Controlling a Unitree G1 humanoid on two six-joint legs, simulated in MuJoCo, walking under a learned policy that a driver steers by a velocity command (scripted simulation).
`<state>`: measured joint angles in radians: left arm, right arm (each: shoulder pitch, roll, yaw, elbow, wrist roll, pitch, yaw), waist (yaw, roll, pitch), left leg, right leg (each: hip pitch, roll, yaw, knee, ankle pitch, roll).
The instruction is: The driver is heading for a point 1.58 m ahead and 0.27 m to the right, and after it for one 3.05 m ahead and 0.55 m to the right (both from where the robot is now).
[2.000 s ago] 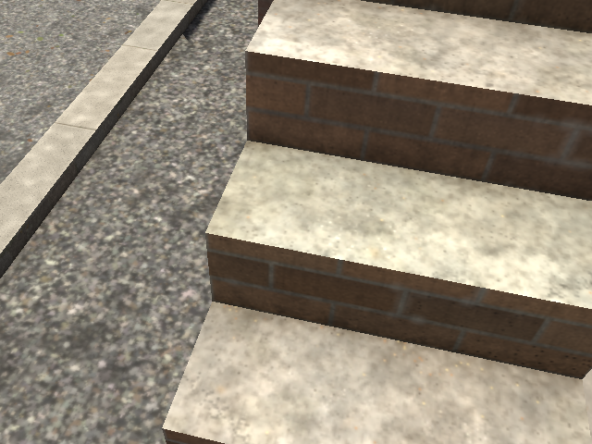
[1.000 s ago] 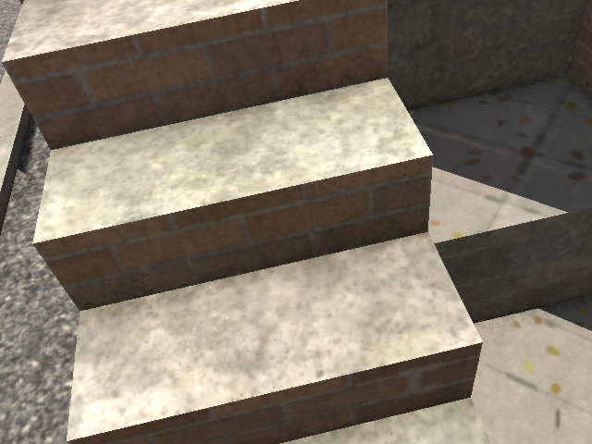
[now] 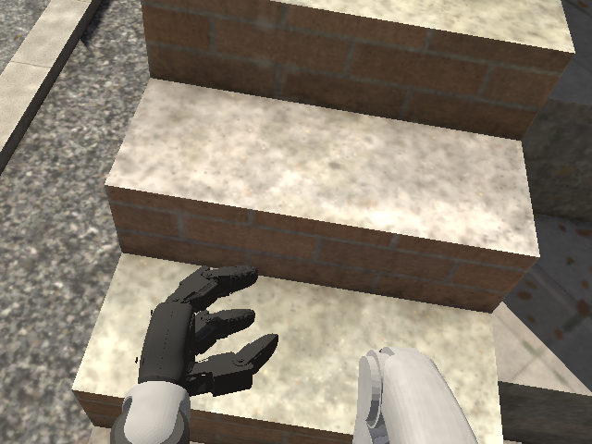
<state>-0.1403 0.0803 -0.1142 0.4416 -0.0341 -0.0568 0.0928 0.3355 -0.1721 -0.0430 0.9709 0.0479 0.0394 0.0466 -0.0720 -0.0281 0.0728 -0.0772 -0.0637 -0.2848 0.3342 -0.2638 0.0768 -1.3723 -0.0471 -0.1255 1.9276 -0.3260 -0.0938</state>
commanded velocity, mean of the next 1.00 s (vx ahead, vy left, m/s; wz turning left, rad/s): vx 0.02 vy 0.00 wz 0.03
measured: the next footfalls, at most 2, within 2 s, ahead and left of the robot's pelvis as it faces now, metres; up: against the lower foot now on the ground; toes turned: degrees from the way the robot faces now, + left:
right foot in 0.08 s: +0.22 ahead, -0.12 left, +0.19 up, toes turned -1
left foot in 0.48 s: +0.15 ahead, +0.22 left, +0.19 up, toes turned +6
